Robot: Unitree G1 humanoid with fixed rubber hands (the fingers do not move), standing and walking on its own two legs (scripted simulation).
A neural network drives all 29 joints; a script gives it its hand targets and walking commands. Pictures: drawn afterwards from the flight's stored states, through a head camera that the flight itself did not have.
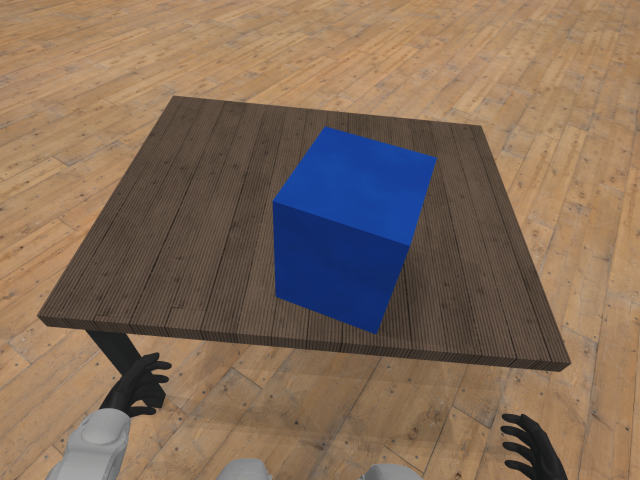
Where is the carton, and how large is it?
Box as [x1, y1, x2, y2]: [273, 126, 436, 333]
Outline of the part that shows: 325,126 273,200 276,296 373,333 376,333 409,247 436,158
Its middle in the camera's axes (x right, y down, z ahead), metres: +0.05 -0.01 +0.69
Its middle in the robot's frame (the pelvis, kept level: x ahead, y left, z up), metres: +0.51 -0.03 -0.04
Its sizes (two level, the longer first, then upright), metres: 0.210 0.200 0.250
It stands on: a table, 0.58 m high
